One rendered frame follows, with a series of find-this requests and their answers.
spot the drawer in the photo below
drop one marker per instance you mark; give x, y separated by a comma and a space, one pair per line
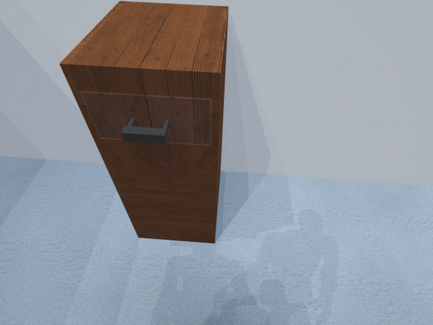
190, 118

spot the cabinet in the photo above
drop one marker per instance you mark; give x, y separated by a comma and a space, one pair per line
170, 191

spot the handle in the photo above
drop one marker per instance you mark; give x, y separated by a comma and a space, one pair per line
145, 134

